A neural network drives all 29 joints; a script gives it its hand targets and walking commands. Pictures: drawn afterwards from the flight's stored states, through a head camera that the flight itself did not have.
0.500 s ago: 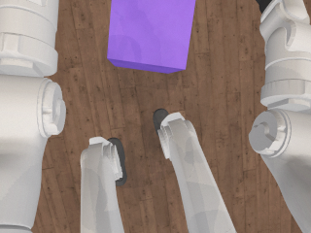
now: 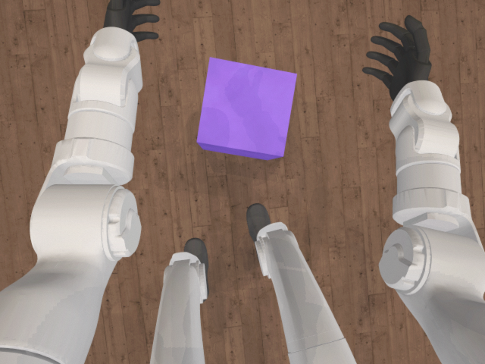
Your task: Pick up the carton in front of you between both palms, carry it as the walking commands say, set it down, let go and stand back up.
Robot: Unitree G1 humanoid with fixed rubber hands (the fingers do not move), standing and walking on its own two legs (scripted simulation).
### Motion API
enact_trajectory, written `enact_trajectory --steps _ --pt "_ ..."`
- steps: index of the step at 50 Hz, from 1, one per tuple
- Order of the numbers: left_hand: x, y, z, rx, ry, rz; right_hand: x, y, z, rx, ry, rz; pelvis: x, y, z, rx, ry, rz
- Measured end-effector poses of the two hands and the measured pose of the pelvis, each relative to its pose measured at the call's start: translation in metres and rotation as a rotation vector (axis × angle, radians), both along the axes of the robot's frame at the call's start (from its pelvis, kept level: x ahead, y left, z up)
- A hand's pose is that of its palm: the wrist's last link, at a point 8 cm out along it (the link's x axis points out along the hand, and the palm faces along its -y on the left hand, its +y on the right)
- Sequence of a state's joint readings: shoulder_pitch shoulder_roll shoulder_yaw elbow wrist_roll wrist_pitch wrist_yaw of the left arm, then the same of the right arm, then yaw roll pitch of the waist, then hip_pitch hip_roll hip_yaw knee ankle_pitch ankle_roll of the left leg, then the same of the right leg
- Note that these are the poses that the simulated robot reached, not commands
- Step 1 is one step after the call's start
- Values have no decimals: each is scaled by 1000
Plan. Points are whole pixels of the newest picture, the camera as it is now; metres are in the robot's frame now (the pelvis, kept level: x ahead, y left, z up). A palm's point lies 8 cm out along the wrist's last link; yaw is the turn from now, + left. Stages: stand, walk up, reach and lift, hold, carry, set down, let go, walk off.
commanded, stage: let go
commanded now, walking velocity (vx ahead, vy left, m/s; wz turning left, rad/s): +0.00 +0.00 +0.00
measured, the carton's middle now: (243, 117) +0.50 -0.13 -0.52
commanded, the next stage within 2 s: stand in 1.38 s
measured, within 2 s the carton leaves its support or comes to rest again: neither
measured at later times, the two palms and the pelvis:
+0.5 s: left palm (71, 183) +0.39 +0.11 +0.00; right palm (482, 206) +0.27 -0.29 +0.01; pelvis +0.05 -0.03 +0.10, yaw -3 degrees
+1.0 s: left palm out of the picture +0.27 +0.25 +0.06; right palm (447, 259) +0.24 -0.21 +0.06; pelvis +0.10 +0.03 +0.13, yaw -4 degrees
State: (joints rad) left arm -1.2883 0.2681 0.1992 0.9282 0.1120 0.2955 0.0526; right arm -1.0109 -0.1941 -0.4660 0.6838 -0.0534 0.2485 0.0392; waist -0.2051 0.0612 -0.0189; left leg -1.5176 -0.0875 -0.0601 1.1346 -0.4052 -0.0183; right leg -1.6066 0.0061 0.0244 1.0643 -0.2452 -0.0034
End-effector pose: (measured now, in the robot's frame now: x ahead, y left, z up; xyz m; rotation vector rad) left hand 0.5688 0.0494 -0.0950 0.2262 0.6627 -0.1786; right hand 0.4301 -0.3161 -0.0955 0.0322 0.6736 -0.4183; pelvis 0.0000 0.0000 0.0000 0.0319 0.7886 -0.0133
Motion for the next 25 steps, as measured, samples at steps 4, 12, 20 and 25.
enact_trajectory --steps 4,12,20,25 --pt "-40 15 9 28 7 76 -21 10 13 -14 48 104 7 -7 23 6 -39 5" --pt "-117 37 46 52 13 196 -67 13 55 -34 107 264 20 -21 59 7 -185 5" --pt "-158 49 81 67 25 173 -126 10 91 -25 129 288 38 -28 84 -6 -342 -26" --pt "-180 64 96 68 40 146 -163 23 109 -19 135 276 52 -27 96 -19 -436 -44"
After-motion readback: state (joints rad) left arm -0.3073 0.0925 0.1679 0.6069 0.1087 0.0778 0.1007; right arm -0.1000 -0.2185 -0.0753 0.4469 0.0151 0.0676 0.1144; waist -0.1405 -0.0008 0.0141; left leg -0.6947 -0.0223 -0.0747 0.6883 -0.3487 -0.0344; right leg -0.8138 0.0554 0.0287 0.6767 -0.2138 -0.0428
